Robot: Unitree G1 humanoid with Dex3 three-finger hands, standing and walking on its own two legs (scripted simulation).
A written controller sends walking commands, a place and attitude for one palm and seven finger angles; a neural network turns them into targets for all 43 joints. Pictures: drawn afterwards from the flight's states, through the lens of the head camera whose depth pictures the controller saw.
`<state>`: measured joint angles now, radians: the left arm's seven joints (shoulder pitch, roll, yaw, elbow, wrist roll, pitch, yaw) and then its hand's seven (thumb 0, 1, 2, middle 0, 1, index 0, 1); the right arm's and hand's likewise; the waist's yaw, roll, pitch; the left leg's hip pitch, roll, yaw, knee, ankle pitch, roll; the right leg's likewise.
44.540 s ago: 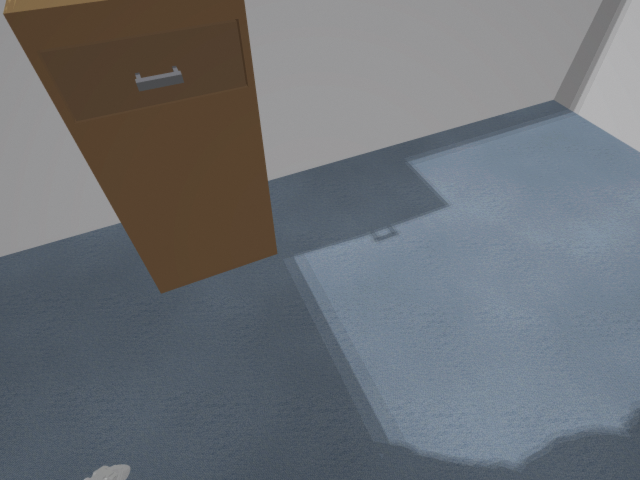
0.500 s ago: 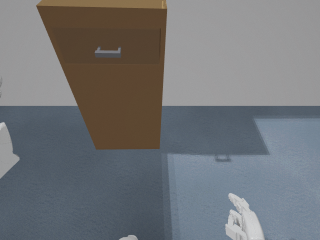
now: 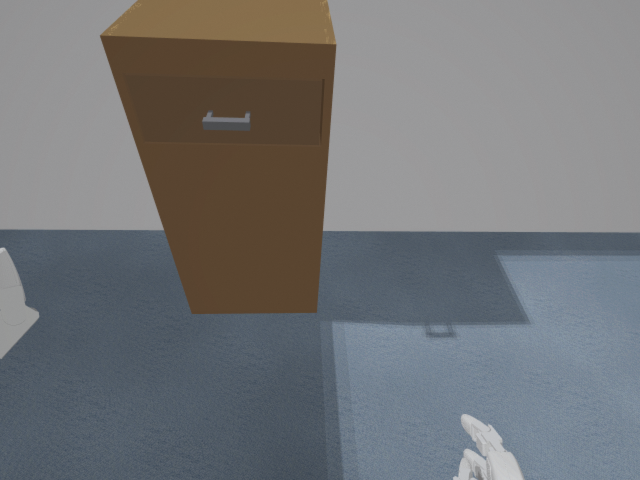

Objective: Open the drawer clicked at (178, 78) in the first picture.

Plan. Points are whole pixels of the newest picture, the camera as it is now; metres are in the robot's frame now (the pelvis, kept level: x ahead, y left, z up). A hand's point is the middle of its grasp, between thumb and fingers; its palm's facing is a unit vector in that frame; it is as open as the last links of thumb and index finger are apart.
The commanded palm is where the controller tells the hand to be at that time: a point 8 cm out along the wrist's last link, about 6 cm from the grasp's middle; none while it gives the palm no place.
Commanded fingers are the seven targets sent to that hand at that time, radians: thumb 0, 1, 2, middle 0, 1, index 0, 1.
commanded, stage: stop stepping back and stand still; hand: left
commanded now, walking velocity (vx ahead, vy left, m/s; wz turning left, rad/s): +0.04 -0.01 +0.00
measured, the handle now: (228, 119) +0.83 +0.24 +0.04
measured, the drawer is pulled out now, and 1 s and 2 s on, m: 0.00 0.00 0.00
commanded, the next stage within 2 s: let the arm hang, fingers relaxed in 0.02 s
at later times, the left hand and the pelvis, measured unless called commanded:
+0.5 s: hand out of the picture +0.00 +0.19 -0.18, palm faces +0.03 -0.98 -0.18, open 7.0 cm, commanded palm none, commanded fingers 0.00 0.90 0.90 -0.20 -0.30 -0.20 -0.30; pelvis -0.01 +0.00 +0.00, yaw +2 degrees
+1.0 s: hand out of the picture +0.04 +0.23 -0.14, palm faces +0.02 -0.95 -0.32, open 7.4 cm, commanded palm none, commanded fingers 0.00 0.90 0.90 -0.20 -0.30 -0.20 -0.30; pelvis -0.01 +0.00 +0.01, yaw +1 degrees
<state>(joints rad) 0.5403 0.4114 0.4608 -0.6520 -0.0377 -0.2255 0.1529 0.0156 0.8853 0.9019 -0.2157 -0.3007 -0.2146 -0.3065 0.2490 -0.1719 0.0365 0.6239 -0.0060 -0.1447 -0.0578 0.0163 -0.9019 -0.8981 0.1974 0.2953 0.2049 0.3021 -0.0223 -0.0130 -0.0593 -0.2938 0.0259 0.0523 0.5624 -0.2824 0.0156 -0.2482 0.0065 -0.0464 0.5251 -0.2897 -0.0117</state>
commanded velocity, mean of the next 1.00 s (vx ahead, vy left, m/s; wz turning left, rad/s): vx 0.00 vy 0.00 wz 0.00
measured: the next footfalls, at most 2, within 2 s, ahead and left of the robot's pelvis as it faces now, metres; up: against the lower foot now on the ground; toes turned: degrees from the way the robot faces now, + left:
none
